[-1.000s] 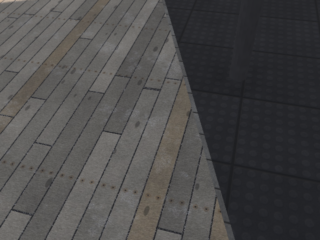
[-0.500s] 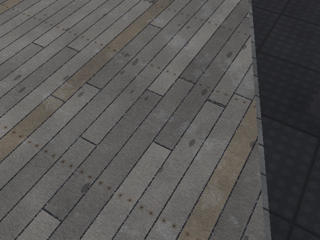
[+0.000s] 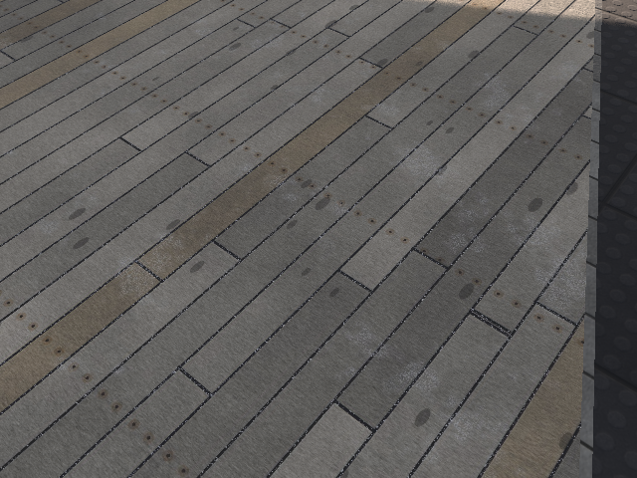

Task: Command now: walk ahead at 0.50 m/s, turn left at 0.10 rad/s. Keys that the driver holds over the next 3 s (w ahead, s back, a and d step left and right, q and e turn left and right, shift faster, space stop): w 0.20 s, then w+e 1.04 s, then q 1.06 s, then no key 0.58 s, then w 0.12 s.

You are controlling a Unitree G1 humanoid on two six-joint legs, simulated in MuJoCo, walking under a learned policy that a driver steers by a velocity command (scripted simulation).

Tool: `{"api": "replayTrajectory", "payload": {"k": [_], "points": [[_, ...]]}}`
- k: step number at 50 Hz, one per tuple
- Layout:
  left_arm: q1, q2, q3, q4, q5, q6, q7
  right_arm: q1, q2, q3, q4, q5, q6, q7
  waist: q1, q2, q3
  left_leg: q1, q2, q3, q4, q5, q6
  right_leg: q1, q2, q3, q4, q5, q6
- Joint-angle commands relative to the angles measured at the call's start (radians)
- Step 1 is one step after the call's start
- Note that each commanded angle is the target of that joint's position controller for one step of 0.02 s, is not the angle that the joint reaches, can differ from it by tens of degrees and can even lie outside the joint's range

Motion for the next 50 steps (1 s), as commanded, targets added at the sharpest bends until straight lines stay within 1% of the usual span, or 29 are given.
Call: {"api": "replayTrajectory", "payload": {"k": [1, 2, 3, 7, 11, 14, 15, 16, 17, 18, 19, 20, 22, 24, 26, 30, 33, 38, 39, 41, 42, 43, 44, 45, 46, 47, 48, 49, 50], "points": [[-0.009, 0.135, 0.029, -0.047, -0.007, -0.017, 0.001, 0.003, -0.048, -0.012, -0.069, -0.007, -0.004, -0.003, -0.02, -0.134, -0.008, -0.155, 0.08, -0.022, -0.097, 0.081, -0.025, 0.103, -0.273, 0.273, -0.244, 0.16, -0.191], [0.019, 0.127, 0.028, -0.036, -0.01, -0.017, 0.003, -0.035, -0.052, -0.013, -0.078, -0.015, -0.005, -0.003, -0.006, -0.109, 0.0, -0.171, 0.078, -0.013, -0.146, 0.123, -0.031, 0.115, -0.256, 0.225, -0.243, 0.248, -0.182], [0.023, 0.155, 0.035, -0.029, -0.008, -0.01, 0.008, -0.062, -0.034, -0.008, -0.088, -0.012, -0.007, -0.003, -0.009, -0.113, -0.006, -0.171, 0.078, -0.005, -0.225, 0.177, -0.036, 0.12, -0.257, 0.21, -0.251, 0.229, -0.178], [0.08, 0.17, 0.038, -0.003, -0.022, 0.004, 0.02, -0.204, -0.017, 0.003, -0.121, -0.008, -0.018, 0.011, 0.041, -0.098, 0.013, -0.099, 0.044, 0.029, -0.482, 0.378, -0.041, 0.123, -0.222, 0.122, -0.258, 0.218, -0.143], [0.156, 0.174, 0.039, 0.038, -0.03, 0.02, 0.022, -0.322, -0.032, 0.002, -0.166, 0.003, -0.026, 0.027, 0.075, -0.107, 0.051, -0.099, 0.022, 0.028, -0.586, 0.369, -0.023, 0.21, -0.272, 0.152, -0.223, 0.192, -0.138], [0.148, 0.2, 0.047, 0.046, -0.032, 0.038, 0.031, -0.306, -0.071, -0.011, -0.177, 0.003, -0.042, 0.038, 0.032, -0.125, 0.039, -0.019, -0.001, 0.022, -0.651, 0.27, 0.003, 0.266, -0.304, 0.199, -0.147, 0.263, -0.116], [0.13, 0.209, 0.049, 0.042, -0.032, 0.043, 0.033, -0.247, -0.092, -0.022, -0.162, 0.001, -0.047, 0.037, -0.01, -0.128, 0.003, 0.086, -0.027, 0.046, -0.681, 0.248, 0.017, 0.261, -0.287, 0.188, -0.076, 0.382, -0.102], [0.121, 0.198, 0.042, 0.038, -0.029, 0.046, 0.034, -0.112, -0.133, -0.044, -0.123, -0.003, -0.05, 0.028, -0.075, -0.121, -0.084, 0.295, -0.034, 0.055, -0.693, 0.263, 0.043, 0.21, -0.238, 0.157, 0.071, 0.471, -0.076], [0.099, 0.149, 0.022, 0.008, -0.012, 0.042, 0.034, 0.078, -0.203, -0.067, -0.09, -0.02, -0.05, 0.016, -0.157, -0.059, -0.234, 0.599, 0.114, -0.083, -0.641, 0.292, 0.104, 0.028, -0.178, 0.112, 0.344, 0.312, -0.036], [0.232, 0.025, -0.014, -0.012, -0.015, 0.025, 0.032, 0.165, -0.292, -0.087, -0.068, -0.032, -0.038, 0.011, -0.111, 0.199, -0.387, 0.972, 0.376, -0.502, -0.687, 0.188, 0.249, -0.371, -0.025, 0.051, 0.716, -0.257, 0.034], [0.223, 0.103, 0.003, 0.01, -0.042, 0.01, 0.03, 0.181, -0.201, -0.066, -0.064, -0.021, -0.03, 0.011, -0.137, 0.2, -0.417, 0.945, 0.396, -0.654, -0.786, 0.042, 0.271, -0.486, -0.042, 0.168, 0.875, -0.433, 0.037], [0.133, 0.172, 0.024, -0.015, -0.058, 0.009, 0.031, 0.115, -0.146, -0.047, -0.069, -0.013, -0.03, 0.009, -0.133, 0.133, -0.246, 0.816, 0.355, -0.494, -0.81, 0.032, 0.217, -0.552, -0.09, 0.166, 0.918, -0.362, 0.033], [0.042, 0.156, 0.03, -0.036, -0.036, 0.022, 0.038, -0.014, -0.081, -0.026, -0.071, -0.016, -0.033, 0.013, -0.075, 0.048, -0.09, 0.55, 0.273, -0.283, -0.88, 0.125, 0.164, -0.495, -0.159, 0.135, 0.838, -0.216, 0.037], [0.076, 0.117, 0.032, -0.036, -0.034, 0.05, 0.035, -0.068, -0.065, -0.025, -0.062, -0.027, -0.046, 0.017, -0.019, 0.082, -0.041, 0.404, 0.24, -0.168, -0.955, 0.187, 0.153, -0.396, -0.195, 0.143, 0.793, -0.147, 0.039], [0.07, 0.091, 0.03, -0.047, -0.036, 0.071, 0.033, -0.086, -0.079, -0.033, -0.046, -0.026, -0.057, 0.015, 0.004, 0.051, -0.011, 0.352, 0.238, -0.077, -0.998, 0.273, 0.159, -0.397, -0.204, 0.143, 0.765, -0.108, 0.047], [-0.007, 0.081, 0.029, -0.086, -0.027, 0.077, 0.024, -0.064, -0.112, -0.045, -0.015, -0.03, -0.057, -0.001, -0.003, 0.018, 0.02, 0.376, 0.221, 0.074, -1.015, 0.371, 0.147, -0.454, -0.203, 0.143, 0.601, 0.081, 0.059], [-0.118, 0.061, 0.018, -0.123, -0.026, 0.07, 0.002, -0.036, -0.139, -0.05, -0.004, -0.024, -0.048, -0.009, -0.045, -0.003, 0.044, 0.402, 0.207, 0.157, -1.015, 0.376, 0.123, -0.424, -0.185, 0.081, 0.42, 0.204, 0.044], [-0.255, 0.066, 0.013, -0.202, -0.028, 0.072, -0.028, 0.038, -0.18, -0.063, 0.027, -0.001, -0.014, -0.012, -0.09, -0.002, 0.088, 0.573, 0.259, 0.207, -0.958, 0.434, 0.099, -0.465, -0.16, 0.013, 0.275, 0.122, 0.003], [-0.259, 0.076, 0.017, -0.215, -0.027, 0.073, -0.033, 0.037, -0.188, -0.066, 0.028, 0.003, -0.006, -0.013, -0.082, 0.005, 0.083, 0.602, 0.266, 0.22, -0.923, 0.517, 0.089, -0.45, -0.144, -0.006, 0.26, 0.076, -0.012], [-0.204, 0.11, 0.036, -0.222, -0.025, 0.078, -0.036, 0.021, -0.219, -0.074, 0.022, 0.009, 0.008, -0.019, -0.032, 0.046, 0.022, 0.632, 0.263, 0.252, -0.781, 0.858, 0.066, -0.324, -0.076, -0.066, 0.255, -0.031, -0.051], [-0.102, 0.144, 0.056, -0.202, -0.027, 0.08, -0.034, 0.01, -0.229, -0.076, 0.018, 0.012, 0.017, -0.022, 0.03, 0.053, -0.038, 0.62, 0.247, 0.271, -0.63, 0.993, 0.051, -0.19, -0.027, -0.093, 0.237, -0.055, -0.078], [0.066, 0.199, 0.089, -0.158, -0.029, 0.082, -0.022, -0.001, -0.217, -0.069, 0.012, 0.014, 0.021, -0.026, 0.121, 0.029, -0.124, 0.523, 0.205, 0.299, -0.407, 0.966, 0.016, 0.059, 0.019, -0.092, 0.168, 0.012, -0.116], [0.196, 0.299, 0.121, -0.133, -0.03, 0.094, 0.002, 0.025, -0.154, -0.046, -0.013, -0.019, 0.011, -0.025, 0.151, -0.131, -0.217, 0.24, 0.153, 0.3, -0.078, 0.532, -0.033, 0.366, -0.152, 0.181, 0.161, 0.057, -0.183], [0.124, 0.375, 0.122, -0.166, -0.03, 0.081, -0.001, 0.081, -0.042, -0.008, -0.076, -0.027, -0.026, -0.013, 0.032, -0.329, -0.325, -0.17, -0.079, 0.133, 0.251, -0.264, -0.086, 0.63, -0.38, 0.808, -0.023, -0.145, -0.392], [0.155, 0.279, 0.095, -0.178, -0.023, 0.068, -0.009, -0.034, -0.145, -0.027, -0.087, 0.012, -0.063, 0.003, 0.114, -0.177, -0.365, -0.278, -0.038, -0.053, 0.307, -0.24, -0.062, 0.648, -0.392, 0.844, -0.109, -0.191, -0.359], [0.13, 0.229, 0.08, -0.167, -0.017, 0.057, -0.01, -0.095, -0.155, -0.029, -0.111, 0.037, -0.078, 0.011, 0.106, -0.151, -0.232, -0.334, 0.003, -0.041, 0.267, -0.16, -0.036, 0.552, -0.361, 0.686, -0.099, -0.13, -0.312], [0.085, 0.2, 0.069, -0.17, -0.022, 0.048, -0.012, -0.107, -0.138, -0.024, -0.097, 0.01, -0.083, 0.004, 0.065, -0.046, -0.134, -0.262, 0.05, -0.04, 0.165, -0.094, -0.024, 0.377, -0.302, 0.529, -0.071, 0.104, -0.26], [0.008, 0.161, 0.057, -0.18, -0.018, 0.051, -0.009, -0.1, -0.135, -0.032, -0.088, -0.015, -0.074, -0.005, 0.013, -0.027, -0.102, -0.205, 0.079, -0.033, 0.074, -0.037, -0.023, 0.269, -0.26, 0.443, -0.098, 0.119, -0.227], [-0.03, 0.166, 0.055, -0.204, -0.002, 0.049, -0.004, -0.069, -0.145, -0.037, -0.089, -0.012, -0.061, -0.003, -0.023, -0.087, -0.096, -0.133, 0.091, -0.046, 0.047, -0.012, -0.033, 0.171, -0.26, 0.447, -0.125, 0.165, -0.248]]}}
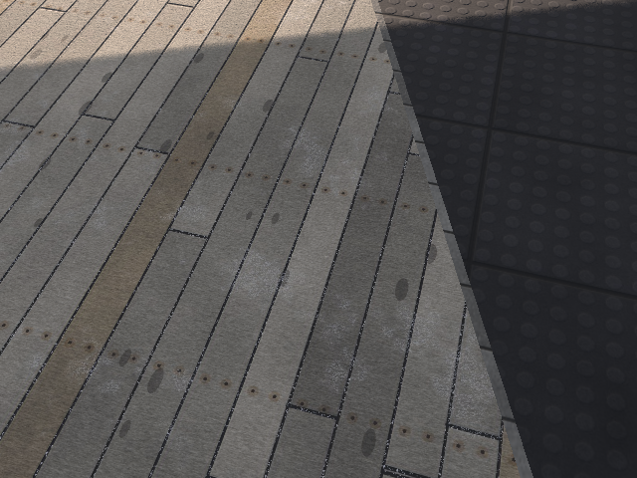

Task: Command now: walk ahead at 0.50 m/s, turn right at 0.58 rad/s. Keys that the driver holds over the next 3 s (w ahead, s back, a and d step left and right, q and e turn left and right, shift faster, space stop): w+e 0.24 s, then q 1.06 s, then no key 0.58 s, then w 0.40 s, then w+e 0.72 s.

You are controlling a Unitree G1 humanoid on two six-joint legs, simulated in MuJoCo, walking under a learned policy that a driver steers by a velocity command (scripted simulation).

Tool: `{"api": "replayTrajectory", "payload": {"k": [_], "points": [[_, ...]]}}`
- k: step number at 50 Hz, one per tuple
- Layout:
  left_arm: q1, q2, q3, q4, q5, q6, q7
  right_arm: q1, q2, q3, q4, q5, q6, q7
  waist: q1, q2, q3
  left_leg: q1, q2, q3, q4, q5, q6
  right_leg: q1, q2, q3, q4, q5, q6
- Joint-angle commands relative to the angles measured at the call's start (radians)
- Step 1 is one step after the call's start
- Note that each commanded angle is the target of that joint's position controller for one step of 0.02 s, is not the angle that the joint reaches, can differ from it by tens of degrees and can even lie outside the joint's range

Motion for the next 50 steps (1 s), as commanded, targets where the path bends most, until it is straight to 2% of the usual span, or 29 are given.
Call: {"api": "replayTrajectory", "payload": {"k": [1, 3, 5, 8, 11, 12, 15, 17, 18, 19, 20, 21, 22, 23, 25, 26, 28, 30, 34, 38, 39, 40, 41, 42, 43, 44, 46, 48, 50], "points": [[0.005, 0.119, 0.031, -0.084, 0.012, -0.023, 0.012, 0.017, -0.129, -0.034, -0.083, -0.013, -0.006, -0.002, -0.02, -0.05, -0.141, -0.218, 0.061, -0.068, -0.07, 0.069, -0.009, 0.253, -0.283, 0.422, -0.295, 0.213, -0.217], [0.022, 0.126, 0.032, -0.079, 0.002, -0.029, 0.022, 0.0, -0.1, -0.029, -0.086, -0.026, 0.011, -0.004, -0.024, -0.018, -0.117, -0.194, 0.05, -0.044, -0.164, 0.114, -0.035, 0.181, -0.241, 0.335, -0.31, 0.269, -0.205], [0.05, 0.155, 0.041, -0.069, -0.001, -0.026, 0.037, -0.081, -0.075, -0.018, -0.113, -0.031, 0.015, -0.005, -0.001, -0.031, -0.089, -0.215, 0.031, -0.035, -0.314, 0.236, -0.062, 0.152, -0.22, 0.302, -0.319, 0.252, -0.191], [0.091, 0.158, 0.043, -0.054, -0.007, -0.019, 0.048, -0.186, -0.05, -0.004, -0.138, -0.023, 0.009, 0.004, 0.044, -0.066, -0.074, -0.154, -0.017, -0.032, -0.545, 0.419, -0.067, 0.132, -0.18, 0.271, -0.305, 0.141, -0.145], [0.135, 0.164, 0.047, -0.032, -0.013, -0.013, 0.049, -0.255, -0.066, -0.006, -0.165, -0.008, -0.002, 0.016, 0.071, -0.091, -0.063, -0.102, -0.05, -0.04, -0.653, 0.467, -0.06, 0.149, -0.196, 0.32, -0.274, 0.067, -0.126], [0.145, 0.158, 0.046, -0.027, -0.015, -0.01, 0.05, -0.261, -0.079, -0.01, -0.171, -0.006, -0.006, 0.02, 0.071, -0.096, -0.063, -0.093, -0.055, -0.05, -0.682, 0.452, -0.053, 0.173, -0.205, 0.347, -0.249, 0.048, -0.121], [0.146, 0.13, 0.038, -0.01, -0.001, 0.002, 0.059, -0.201, -0.102, -0.021, -0.155, -0.024, -0.021, 0.032, 0.052, -0.14, -0.082, -0.054, -0.061, -0.026, -0.739, 0.417, -0.008, 0.288, -0.23, 0.358, -0.125, 0.238, -0.08], [0.12, 0.093, 0.024, -0.021, 0.005, 0.006, 0.061, -0.091, -0.121, -0.031, -0.128, -0.047, -0.033, 0.03, -0.006, -0.135, -0.153, 0.136, -0.051, -0.002, -0.801, 0.572, 0.051, 0.294, -0.156, 0.303, 0.045, 0.426, -0.017], [0.148, 0.052, 0.008, -0.045, 0.024, 0.001, 0.063, 0.002, -0.18, -0.04, -0.125, -0.065, -0.036, 0.029, -0.021, -0.017, -0.293, 0.391, 0.103, -0.153, -0.716, 0.921, 0.129, 0.174, -0.088, 0.249, 0.271, 0.248, 0.035], [0.304, 0.031, -0.004, -0.014, 0.009, -0.003, 0.063, 0.09, -0.203, -0.049, -0.083, -0.062, -0.017, 0.033, 0.0, 0.263, -0.425, 0.668, 0.297, -0.477, -0.735, 1.004, 0.325, -0.089, 0.025, 0.167, 0.603, -0.327, 0.118], [0.32, 0.099, 0.004, -0.002, 0.013, -0.001, 0.059, 0.1, -0.15, -0.033, -0.078, -0.013, -0.004, 0.041, -0.001, 0.231, -0.423, 0.655, 0.317, -0.61, -0.802, 0.833, 0.339, -0.171, -0.004, 0.197, 0.71, -0.496, 0.138], [0.212, 0.142, 0.016, -0.016, 0.007, 0.008, 0.059, 0.037, -0.122, -0.023, -0.097, 0.003, 0.007, 0.042, -0.018, 0.136, -0.305, 0.563, 0.273, -0.526, -0.815, 0.726, 0.299, -0.224, -0.046, 0.183, 0.759, -0.443, 0.151], [0.074, 0.138, 0.016, -0.036, 0.033, 0.02, 0.066, -0.015, -0.082, -0.005, -0.107, -0.006, 0.022, 0.044, -0.037, 0.009, -0.211, 0.437, 0.187, -0.402, -0.852, 0.688, 0.222, -0.212, -0.072, 0.135, 0.691, -0.395, 0.145], [0.066, 0.117, 0.013, -0.063, 0.027, 0.028, 0.069, -0.057, -0.1, -0.007, -0.113, -0.012, 0.025, 0.042, 0.007, 0.065, -0.176, 0.348, 0.2, -0.407, -0.854, 0.71, 0.254, -0.196, -0.095, 0.139, 0.65, -0.346, 0.154], [0.073, 0.106, 0.014, -0.063, 0.022, 0.037, 0.075, -0.07, -0.122, -0.018, -0.114, -0.011, 0.039, 0.032, 0.024, 0.118, -0.151, 0.256, 0.129, -0.334, -0.872, 0.738, 0.234, -0.116, -0.107, 0.119, 0.509, -0.334, 0.161], [0.076, 0.083, 0.01, -0.057, 0.015, 0.037, 0.081, -0.067, -0.14, -0.027, -0.111, -0.014, 0.05, 0.026, 0.031, 0.119, -0.168, 0.248, 0.1, -0.308, -0.873, 0.724, 0.221, -0.087, -0.089, 0.095, 0.439, -0.349, 0.162], [0.056, 0.072, 0.006, -0.058, 0.016, 0.038, 0.091, -0.047, -0.173, -0.041, -0.113, -0.009, 0.064, 0.013, 0.021, 0.114, -0.204, 0.244, 0.112, -0.323, -0.873, 0.742, 0.24, -0.057, -0.071, 0.088, 0.348, -0.313, 0.173], [0.033, 0.071, 0.007, -0.058, 0.015, 0.046, 0.094, -0.048, -0.183, -0.05, -0.119, 0.001, 0.08, 0.0, 0.016, 0.111, -0.226, 0.218, 0.11, -0.345, -0.893, 0.603, 0.234, -0.021, -0.061, 0.1, 0.295, -0.232, 0.173], [-0.037, 0.07, 0.01, -0.078, 0.012, 0.047, 0.086, -0.064, -0.169, -0.053, -0.132, 0.007, 0.11, -0.014, -0.001, 0.133, -0.168, 0.136, 0.075, -0.394, -0.929, 0.261, 0.208, 0.015, -0.048, 0.113, 0.189, -0.166, 0.159], [-0.017, 0.068, 0.015, -0.073, 0.006, 0.014, 0.065, -0.071, -0.163, -0.055, -0.146, 0.013, 0.135, -0.023, 0.02, 0.145, -0.151, 0.138, 0.045, -0.443, -0.864, 0.274, 0.173, 0.121, -0.033, 0.096, -0.064, -0.067, 0.131], [0.005, 0.081, 0.022, -0.065, 0.008, 0.009, 0.063, -0.066, -0.149, -0.051, -0.149, 0.017, 0.14, -0.026, 0.033, 0.136, -0.154, 0.111, 0.015, -0.433, -0.828, 0.256, 0.142, 0.197, -0.057, 0.096, -0.161, 0.003, 0.114], [0.029, 0.136, 0.035, -0.07, 0.023, 0.008, 0.067, -0.04, -0.109, -0.038, -0.156, 0.012, 0.141, -0.027, 0.025, 0.055, -0.185, 0.03, -0.032, -0.379, -0.718, 0.115, 0.091, 0.305, -0.205, 0.201, -0.198, 0.03, 0.061], [-0.007, 0.222, 0.054, -0.077, 0.052, 0.021, 0.07, -0.011, -0.073, -0.03, -0.18, 0.013, 0.133, -0.024, -0.026, -0.22, -0.149, -0.15, -0.188, -0.174, -0.528, -0.126, 0.029, 0.327, -0.396, 0.419, -0.233, 0.189, -0.072], [-0.022, 0.189, 0.051, -0.088, 0.072, 0.02, 0.066, -0.009, -0.147, -0.052, -0.177, 0.0, 0.121, -0.023, -0.005, -0.254, -0.147, -0.193, -0.155, -0.112, -0.276, -0.228, -0.018, 0.273, -0.5, 0.522, -0.252, 0.273, -0.171], [-0.056, 0.136, 0.033, -0.103, 0.063, 0.017, 0.07, 0.014, -0.195, -0.072, -0.156, 0.005, 0.123, -0.02, -0.018, -0.172, -0.139, -0.187, -0.125, -0.125, -0.148, -0.183, -0.037, 0.248, -0.467, 0.453, -0.24, 0.284, -0.165], [-0.101, 0.108, 0.025, -0.109, 0.045, 0.016, 0.072, 0.04, -0.191, -0.078, -0.134, 0.009, 0.137, -0.022, -0.037, -0.126, -0.118, -0.188, -0.116, -0.112, -0.09, -0.133, -0.057, 0.233, -0.404, 0.354, -0.223, 0.276, -0.124], [-0.12, 0.096, 0.018, -0.106, 0.023, 0.017, 0.075, 0.045, -0.149, -0.07, -0.131, 0.006, 0.161, -0.025, -0.029, -0.122, -0.092, -0.216, -0.101, -0.089, -0.02, -0.051, -0.092, 0.237, -0.349, 0.244, -0.208, 0.313, -0.096], [-0.09, 0.109, 0.024, -0.094, 0.029, 0.026, 0.079, -0.005, -0.111, -0.057, -0.165, 0.014, 0.164, -0.019, -0.002, -0.144, -0.085, -0.221, -0.087, -0.039, -0.091, -0.004, -0.111, 0.257, -0.32, 0.173, -0.213, 0.337, -0.104], [-0.053, 0.126, 0.033, -0.081, 0.03, 0.036, 0.084, -0.058, -0.094, -0.047, -0.2, 0.014, 0.161, -0.01, 0.031, -0.167, -0.111, -0.213, -0.064, -0.02, -0.193, 0.001, -0.12, 0.32, -0.339, 0.155, -0.203, 0.359, -0.12]]}}
Over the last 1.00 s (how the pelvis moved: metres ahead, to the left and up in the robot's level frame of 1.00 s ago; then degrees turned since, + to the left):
0.52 -0.05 -0.01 -24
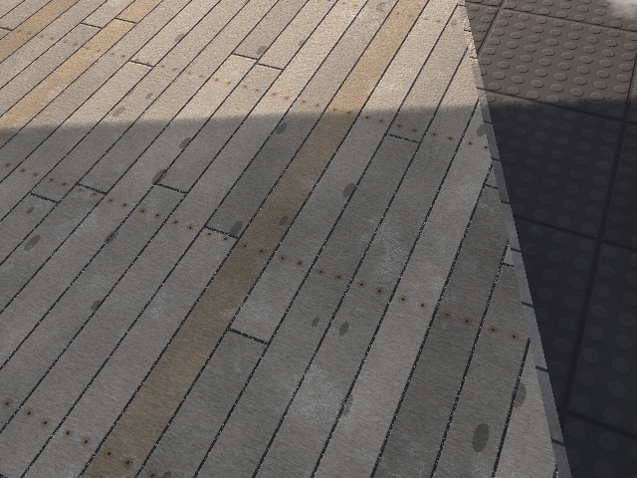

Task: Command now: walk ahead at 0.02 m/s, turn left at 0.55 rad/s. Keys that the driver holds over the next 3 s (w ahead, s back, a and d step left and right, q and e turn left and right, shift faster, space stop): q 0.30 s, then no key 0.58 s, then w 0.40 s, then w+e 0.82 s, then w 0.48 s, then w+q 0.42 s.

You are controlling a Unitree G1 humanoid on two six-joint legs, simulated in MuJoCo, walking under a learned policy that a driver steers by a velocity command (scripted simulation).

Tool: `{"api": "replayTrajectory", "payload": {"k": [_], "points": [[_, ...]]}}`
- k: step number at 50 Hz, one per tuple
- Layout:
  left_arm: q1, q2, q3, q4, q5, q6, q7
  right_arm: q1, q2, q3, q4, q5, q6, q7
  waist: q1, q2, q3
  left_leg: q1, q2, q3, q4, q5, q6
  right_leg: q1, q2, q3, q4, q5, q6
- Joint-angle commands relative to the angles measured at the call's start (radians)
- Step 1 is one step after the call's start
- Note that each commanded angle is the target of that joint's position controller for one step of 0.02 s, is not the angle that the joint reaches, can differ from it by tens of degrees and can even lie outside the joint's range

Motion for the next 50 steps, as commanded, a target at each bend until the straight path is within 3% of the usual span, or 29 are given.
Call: {"api": "replayTrajectory", "payload": {"k": [1, 3, 7, 9, 10, 11, 12, 13, 14, 15, 16, 19, 23, 29, 31, 32, 33, 34, 35, 36, 39, 44, 46, 48, 50], "points": [[-0.001, 0.177, 0.053, -0.054, -0.002, 0.0, 0.009, -0.052, -0.028, 0.002, -0.108, 0.0, -0.01, 0.013, 0.029, -0.207, -0.099, -0.06, 0.046, 0.036, -0.103, 0.01, -0.019, 0.191, -0.243, 0.146, -0.097, 0.408, -0.216], [-0.008, 0.206, 0.064, -0.051, -0.008, 0.005, 0.004, -0.066, -0.022, 0.008, -0.127, -0.002, -0.01, 0.023, 0.036, -0.218, -0.118, 0.025, 0.055, 0.069, -0.203, 0.006, -0.005, 0.171, -0.261, 0.118, -0.092, 0.425, -0.218], [-0.012, 0.228, 0.074, -0.036, -0.032, 0.003, -0.011, -0.048, -0.046, -0.003, -0.143, -0.001, 0.001, 0.038, 0.025, -0.235, -0.119, 0.137, 0.038, 0.123, -0.393, 0.048, 0.043, 0.161, -0.288, 0.092, -0.051, 0.409, -0.199], [-0.025, 0.216, 0.072, -0.025, -0.053, 0.0, -0.013, 0.018, -0.046, -0.012, -0.125, -0.002, 0.004, 0.041, -0.021, -0.214, -0.125, 0.281, 0.008, 0.149, -0.606, 0.209, 0.098, 0.107, -0.263, 0.039, 0.038, 0.346, -0.136], [0.031, 0.182, 0.064, 0.0, -0.046, -0.005, -0.016, 0.058, -0.081, -0.025, -0.118, -0.005, 0.003, 0.032, -0.028, -0.133, -0.139, 0.423, 0.024, 0.083, -0.692, 0.361, 0.136, 0.007, -0.222, -0.024, 0.143, 0.227, -0.062], [0.041, 0.114, 0.041, -0.031, 0.008, -0.007, -0.022, 0.095, -0.207, -0.055, -0.134, -0.01, -0.003, 0.014, -0.005, 0.175, -0.165, 0.62, 0.288, -0.267, -0.694, 0.762, 0.24, -0.269, -0.105, -0.126, 0.452, -0.224, 0.048], [-0.055, 0.12, 0.038, -0.076, 0.012, -0.008, -0.01, 0.078, -0.23, -0.05, -0.153, -0.046, -0.023, 0.021, -0.053, 0.249, -0.173, 0.548, 0.439, -0.462, -0.71, 0.847, 0.452, -0.431, 0.012, -0.001, 0.664, -0.491, 0.082], [-0.091, 0.171, 0.052, -0.073, -0.007, -0.005, -0.004, 0.075, -0.182, -0.036, -0.15, -0.053, -0.043, 0.027, -0.077, 0.134, -0.171, 0.519, 0.392, -0.395, -0.726, 0.77, 0.455, -0.432, -0.011, 0.076, 0.759, -0.455, 0.076], [-0.086, 0.179, 0.057, -0.064, -0.017, 0.0, 0.0, 0.031, -0.152, -0.025, -0.141, -0.042, -0.054, 0.023, -0.043, 0.102, -0.133, 0.488, 0.329, -0.311, -0.72, 0.703, 0.395, -0.434, -0.022, 0.092, 0.76, -0.369, 0.065], [-0.067, 0.175, 0.061, -0.043, -0.011, 0.003, 0.009, -0.01, -0.129, -0.02, -0.143, -0.023, -0.054, 0.016, -0.024, 0.06, -0.121, 0.474, 0.278, -0.27, -0.717, 0.635, 0.344, -0.435, -0.029, 0.099, 0.724, -0.299, 0.067], [-0.045, 0.183, 0.064, -0.034, -0.007, 0.008, 0.014, -0.047, -0.108, -0.01, -0.146, -0.009, -0.049, 0.009, -0.005, 0.074, -0.117, 0.452, 0.257, -0.241, -0.718, 0.634, 0.326, -0.413, -0.029, 0.096, 0.706, -0.245, 0.076], [-0.001, 0.154, 0.056, -0.011, -0.017, 0.009, 0.004, -0.049, -0.083, 0.006, -0.141, -0.024, -0.045, -0.003, 0.007, 0.085, -0.154, 0.424, 0.23, -0.199, -0.721, 0.665, 0.327, -0.328, -0.007, 0.075, 0.68, -0.161, 0.093], [-0.037, 0.123, 0.037, -0.017, -0.018, 0.013, -0.001, -0.041, -0.083, 0.012, -0.121, -0.028, -0.044, -0.01, -0.017, 0.096, -0.135, 0.411, 0.223, -0.214, -0.731, 0.514, 0.323, -0.26, -0.019, 0.078, 0.471, -0.133, 0.091], [-0.034, 0.127, 0.032, -0.015, -0.026, 0.003, -0.015, -0.055, -0.075, 0.025, -0.094, -0.031, -0.042, 0.008, -0.03, 0.103, -0.08, 0.321, 0.218, -0.281, -0.727, 0.353, 0.325, -0.086, -0.007, 0.063, 0.21, -0.153, 0.067], [0.012, 0.101, 0.025, 0.005, -0.019, -0.008, -0.023, -0.073, -0.044, 0.041, -0.081, -0.02, -0.043, 0.01, 0.016, 0.072, -0.08, 0.286, 0.184, -0.268, -0.696, 0.352, 0.282, 0.049, 0.003, 0.047, -0.028, 0.026, 0.044], [0.02, 0.115, 0.022, 0.005, -0.004, -0.014, -0.024, -0.037, -0.018, 0.05, -0.067, -0.026, -0.051, 0.01, 0.011, 0.036, -0.099, 0.252, 0.155, -0.256, -0.686, 0.314, 0.233, 0.143, -0.037, 0.093, -0.076, 0.157, 0.026], [0.033, 0.174, 0.03, -0.004, 0.007, -0.016, -0.019, 0.001, -0.004, 0.055, -0.06, -0.047, -0.061, 0.013, -0.02, -0.067, -0.128, 0.208, 0.094, -0.194, -0.617, 0.222, 0.18, 0.22, -0.14, 0.177, -0.048, 0.365, -0.011], [-0.013, 0.189, 0.033, 0.012, 0.005, -0.015, -0.025, 0.046, 0.007, 0.051, -0.051, -0.043, -0.066, 0.015, -0.081, -0.203, -0.125, 0.252, 0.02, -0.086, -0.627, 0.117, 0.136, 0.122, -0.159, 0.197, -0.026, 0.267, -0.075], [-0.048, 0.124, 0.018, -0.006, 0.001, -0.019, -0.032, 0.008, -0.022, 0.05, -0.041, -0.052, -0.065, 0.012, -0.047, -0.18, -0.108, 0.307, 0.025, -0.078, -0.626, 0.14, 0.107, 0.058, -0.129, 0.19, -0.054, 0.121, -0.081], [-0.054, 0.107, 0.012, -0.006, 0.004, -0.023, -0.034, -0.029, -0.037, 0.041, -0.042, -0.046, -0.06, 0.01, -0.029, -0.158, -0.082, 0.293, 0.022, -0.081, -0.62, 0.155, 0.111, 0.045, -0.099, 0.161, -0.054, 0.048, -0.056], [-0.022, 0.119, 0.008, 0.006, 0.001, -0.038, -0.032, -0.037, -0.017, 0.043, -0.036, -0.041, -0.043, 0.004, -0.014, -0.126, -0.053, 0.286, 0.034, -0.101, -0.622, 0.221, 0.128, 0.031, -0.072, 0.133, -0.038, 0.027, -0.026], [0.0, 0.107, -0.002, 0.012, -0.003, -0.034, -0.022, -0.014, 0.004, 0.043, -0.002, -0.036, -0.048, 0.001, -0.002, -0.065, -0.051, 0.283, 0.037, -0.106, -0.624, 0.263, 0.121, 0.048, -0.054, 0.117, -0.014, 0.04, -0.027], [0.018, 0.113, -0.002, 0.022, -0.007, -0.027, -0.019, 0.009, 0.011, 0.043, 0.019, -0.032, -0.047, -0.003, 0.003, -0.064, -0.056, 0.264, 0.005, -0.071, -0.607, 0.065, 0.124, 0.049, -0.04, 0.12, -0.035, -0.183, -0.044], [0.051, 0.148, 0.007, 0.03, -0.021, -0.022, -0.012, 0.015, 0.007, 0.038, 0.017, -0.022, -0.057, -0.004, 0.013, -0.115, 0.013, 0.149, -0.026, -0.012, -0.522, -0.126, 0.131, 0.027, -0.097, 0.227, -0.104, -0.472, -0.108], [0.1, 0.185, 0.017, 0.049, -0.03, -0.027, -0.008, -0.003, 0.024, 0.039, 0.001, -0.009, -0.087, 0.003, 0.016, -0.192, 0.069, 0.057, -0.011, 0.064, -0.386, -0.054, 0.126, 0.037, -0.252, 0.441, -0.225, -0.618, -0.199]]}}
Over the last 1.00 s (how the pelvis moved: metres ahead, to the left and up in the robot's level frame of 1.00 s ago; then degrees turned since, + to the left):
0.30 0.02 0.01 8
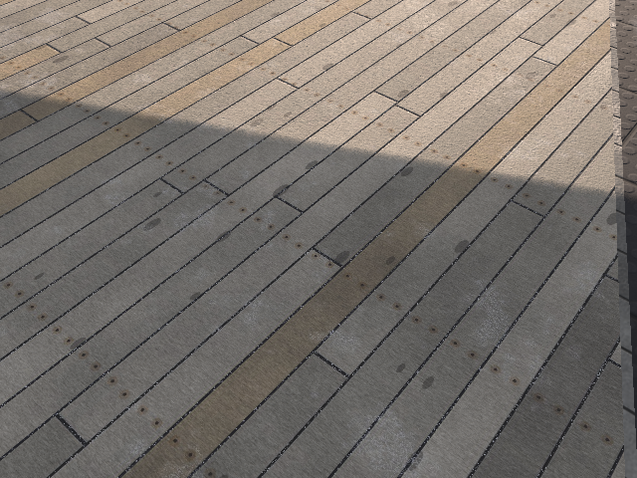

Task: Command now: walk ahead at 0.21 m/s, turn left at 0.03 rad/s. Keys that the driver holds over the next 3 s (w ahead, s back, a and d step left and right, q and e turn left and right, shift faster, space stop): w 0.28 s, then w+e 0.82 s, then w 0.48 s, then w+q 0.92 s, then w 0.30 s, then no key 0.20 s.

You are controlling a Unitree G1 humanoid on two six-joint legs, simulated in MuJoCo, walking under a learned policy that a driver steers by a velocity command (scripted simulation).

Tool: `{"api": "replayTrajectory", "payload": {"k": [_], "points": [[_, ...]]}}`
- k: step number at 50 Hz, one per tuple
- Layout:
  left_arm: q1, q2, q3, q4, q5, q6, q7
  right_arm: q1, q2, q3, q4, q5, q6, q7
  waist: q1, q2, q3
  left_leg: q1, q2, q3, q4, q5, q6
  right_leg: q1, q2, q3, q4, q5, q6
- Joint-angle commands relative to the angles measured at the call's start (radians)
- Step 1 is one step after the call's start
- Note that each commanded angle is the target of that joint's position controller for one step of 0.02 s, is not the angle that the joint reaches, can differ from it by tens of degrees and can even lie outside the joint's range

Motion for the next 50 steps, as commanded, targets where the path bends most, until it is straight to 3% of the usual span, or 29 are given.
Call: {"api": "replayTrajectory", "payload": {"k": [1, 3, 5, 6, 7, 8, 9, 10, 11, 12, 14, 16, 19, 24, 27, 28, 29, 30, 31, 32, 33, 34, 36, 37, 38, 39, 41, 45, 50], "points": [[0.053, 0.211, 0.059, -0.032, -0.015, -0.015, 0.012, -0.081, -0.08, -0.023, -0.091, 0.017, -0.053, 0.005, 0.033, -0.151, 0.134, -0.22, 0.03, 0.082, 0.112, -0.054, 0.015, -0.022, -0.325, 0.461, -0.37, -0.487, -0.219], [0.021, 0.208, 0.058, -0.037, -0.02, -0.018, 0.006, -0.055, -0.075, -0.025, -0.083, 0.021, -0.074, 0.017, 0.006, -0.146, 0.132, -0.157, 0.052, 0.089, 0.057, -0.068, 0.04, -0.049, -0.307, 0.407, -0.366, -0.387, -0.201], [-0.052, 0.187, 0.051, -0.055, -0.029, -0.012, -0.003, 0.068, -0.074, -0.033, -0.023, 0.018, -0.088, 0.029, -0.062, -0.136, 0.089, 0.132, 0.012, 0.132, -0.112, 0.083, 0.056, -0.182, -0.201, 0.242, -0.295, -0.26, -0.14], [-0.07, 0.148, 0.04, -0.062, -0.023, -0.015, -0.006, 0.144, -0.097, -0.044, 0.007, 0.013, -0.089, 0.029, -0.09, -0.093, 0.057, 0.242, 0.034, 0.08, -0.136, 0.107, 0.06, -0.236, -0.146, 0.166, -0.187, -0.179, -0.103], [-0.102, 0.076, 0.019, -0.095, -0.019, -0.026, -0.009, 0.242, -0.167, -0.062, 0.024, 0.01, -0.094, 0.023, -0.111, 0.107, 0.034, 0.337, 0.196, -0.219, -0.282, -0.099, 0.136, -0.367, -0.025, 0.016, 0.098, -0.1, -0.031], [-0.119, 0.098, 0.024, -0.135, -0.032, -0.047, -0.004, 0.297, -0.248, -0.079, 0.018, 0.006, -0.102, 0.033, -0.129, 0.293, 0.034, 0.397, 0.382, -0.594, -0.429, -0.163, 0.276, -0.526, 0.04, 0.002, 0.362, -0.203, -0.005], [-0.1, 0.151, 0.042, -0.127, -0.049, -0.061, -0.005, 0.26, -0.194, -0.06, 0.008, -0.003, -0.113, 0.032, -0.098, 0.195, 0.061, 0.399, 0.421, -0.626, -0.427, -0.153, 0.309, -0.624, -0.006, 0.079, 0.534, -0.25, -0.021], [-0.085, 0.153, 0.042, -0.106, -0.035, -0.075, -0.016, 0.245, -0.145, -0.043, -0.006, 0.0, -0.12, 0.031, -0.088, 0.108, 0.068, 0.4, 0.369, -0.483, -0.388, 0.039, 0.252, -0.619, -0.038, 0.109, 0.564, -0.172, -0.045], [-0.067, 0.134, 0.042, -0.104, -0.039, -0.079, -0.02, 0.216, -0.161, -0.046, -0.01, -0.001, -0.118, 0.03, -0.055, 0.111, 0.042, 0.424, 0.359, -0.448, -0.399, -0.032, 0.24, -0.667, -0.066, 0.078, 0.569, -0.082, -0.056], [-0.092, 0.142, 0.046, -0.098, -0.03, -0.08, -0.022, 0.186, -0.137, -0.036, -0.018, 0.003, -0.114, 0.03, -0.058, 0.061, 0.063, 0.401, 0.333, -0.395, -0.427, 0.0, 0.217, -0.675, -0.1, 0.077, 0.548, -0.011, -0.059], [-0.106, 0.114, 0.04, -0.1, -0.026, -0.075, -0.043, 0.184, -0.1, -0.018, -0.018, -0.002, -0.103, 0.027, -0.05, 0.084, 0.068, 0.346, 0.278, -0.259, -0.458, 0.185, 0.191, -0.614, -0.112, 0.04, 0.479, 0.08, -0.039], [-0.134, 0.093, 0.032, -0.106, -0.019, -0.068, -0.056, 0.2, -0.12, -0.022, -0.014, 0.001, -0.095, 0.018, -0.062, 0.068, 0.07, 0.338, 0.251, -0.134, -0.47, 0.323, 0.177, -0.598, -0.104, 0.003, 0.377, 0.155, -0.011], [-0.227, 0.057, 0.013, -0.142, -0.026, -0.065, -0.066, 0.212, -0.147, -0.023, -0.002, -0.006, -0.092, 0.005, -0.089, 0.077, 0.09, 0.256, 0.228, -0.013, -0.494, 0.379, 0.157, -0.505, -0.084, -0.029, 0.183, 0.302, 0.01], [-0.304, 0.088, 0.016, -0.184, -0.037, -0.063, -0.084, 0.227, -0.172, -0.03, 0.026, 0.007, -0.095, 0.008, -0.085, 0.082, 0.134, 0.269, 0.279, 0.078, -0.505, 0.419, 0.136, -0.417, -0.052, -0.033, 0.031, 0.369, -0.038], [-0.246, 0.133, 0.037, -0.187, -0.025, -0.061, -0.09, 0.197, -0.204, -0.043, 0.018, 0.004, -0.083, 0.001, -0.021, 0.103, 0.049, 0.363, 0.29, 0.142, -0.334, 0.907, 0.097, -0.3, 0.014, -0.083, 0.02, 0.272, -0.1], [-0.138, 0.167, 0.057, -0.163, -0.024, -0.056, -0.086, 0.185, -0.217, -0.047, 0.01, -0.001, -0.073, -0.004, 0.041, 0.115, -0.027, 0.369, 0.277, 0.171, -0.181, 1.08, 0.08, -0.171, 0.052, -0.107, 0.021, 0.246, -0.125], [0.023, 0.21, 0.084, -0.121, -0.028, -0.048, -0.075, 0.176, -0.215, -0.046, -0.003, -0.004, -0.064, -0.013, 0.123, 0.097, -0.118, 0.276, 0.245, 0.206, 0.041, 1.12, 0.047, 0.056, 0.077, -0.103, 0.0, 0.261, -0.154], [0.183, 0.285, 0.106, -0.095, -0.026, -0.035, -0.055, 0.195, -0.184, -0.032, -0.039, -0.026, -0.069, -0.023, 0.167, -0.038, -0.238, 0.009, 0.197, 0.21, 0.37, 0.765, 0.014, 0.383, -0.092, 0.164, 0.009, 0.226, -0.213], [0.161, 0.334, 0.108, -0.11, -0.034, -0.041, -0.06, 0.292, -0.05, 0.014, -0.067, -0.023, -0.097, -0.003, 0.066, -0.303, -0.39, -0.372, -0.03, 0.109, 0.764, -0.116, -0.049, 0.668, -0.348, 0.783, -0.174, -0.057, -0.418], [0.16, 0.241, 0.088, -0.112, -0.025, -0.04, -0.056, 0.198, -0.168, -0.014, -0.073, 0.005, -0.135, 0.015, 0.126, -0.16, -0.384, -0.478, 0.021, -0.064, 0.834, -0.107, -0.022, 0.638, -0.333, 0.845, -0.28, -0.188, -0.368], [0.125, 0.212, 0.078, -0.107, -0.012, -0.042, -0.05, 0.088, -0.191, -0.019, -0.114, 0.043, -0.151, 0.023, 0.117, -0.116, -0.222, -0.521, 0.062, -0.037, 0.81, -0.036, -0.005, 0.503, -0.3, 0.683, -0.291, -0.131, -0.32], [0.065, 0.204, 0.074, -0.11, -0.011, -0.048, -0.052, 0.031, -0.172, -0.013, -0.127, 0.026, -0.16, 0.015, 0.072, 0.027, -0.098, -0.487, 0.106, -0.021, 0.711, 0.034, 0.003, 0.309, -0.25, 0.555, -0.311, 0.02, -0.288], [-0.016, 0.192, 0.071, -0.139, 0.007, -0.058, -0.049, 0.062, -0.172, -0.021, -0.129, -0.004, -0.147, 0.005, -0.007, -0.002, -0.063, -0.373, 0.154, -0.029, 0.605, 0.085, -0.013, 0.119, -0.193, 0.448, -0.33, 0.234, -0.294], [-0.036, 0.167, 0.066, -0.14, 0.001, -0.058, -0.049, 0.067, -0.165, -0.023, -0.124, -0.015, -0.132, 0.002, -0.022, 0.005, -0.047, -0.346, 0.165, -0.023, 0.57, 0.108, -0.018, 0.06, -0.16, 0.408, -0.36, 0.231, -0.281], [-0.038, 0.184, 0.07, -0.137, 0.0, -0.062, -0.046, 0.087, -0.151, -0.021, -0.128, -0.016, -0.121, 0.0, -0.04, -0.04, -0.046, -0.332, 0.164, -0.013, 0.544, 0.11, -0.037, 0.009, -0.168, 0.396, -0.371, 0.257, -0.305], [-0.028, 0.18, 0.071, -0.128, -0.01, -0.065, -0.043, 0.076, -0.147, -0.019, -0.133, -0.021, -0.111, -0.002, -0.036, -0.038, -0.022, -0.336, 0.166, -0.002, 0.498, 0.116, -0.059, -0.036, -0.162, 0.368, -0.379, 0.292, -0.312], [0.01, 0.193, 0.073, -0.111, -0.012, -0.064, -0.032, -0.007, -0.131, -0.015, -0.162, -0.03, -0.105, -0.007, -0.013, -0.024, 0.013, -0.357, 0.156, 0.015, 0.374, 0.217, -0.084, -0.086, -0.125, 0.307, -0.385, 0.305, -0.294], [0.087, 0.219, 0.081, -0.076, -0.026, -0.048, -0.014, -0.183, -0.089, 0.001, -0.205, -0.024, -0.122, 0.003, 0.063, -0.04, 0.012, -0.284, 0.092, 0.03, 0.049, 0.473, -0.092, -0.09, -0.071, 0.263, -0.343, 0.271, -0.225], [0.16, 0.212, 0.08, -0.042, -0.035, -0.024, -0.004, -0.282, -0.127, -0.012, -0.237, 0.0, -0.142, 0.027, 0.09, -0.077, 0.002, -0.24, 0.043, -0.005, -0.119, 0.434, -0.073, 0.055, -0.112, 0.39, -0.232, 0.214, -0.203]]}}
Over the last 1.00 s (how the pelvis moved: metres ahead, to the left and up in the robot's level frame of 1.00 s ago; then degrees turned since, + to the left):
0.02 0.02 -0.01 16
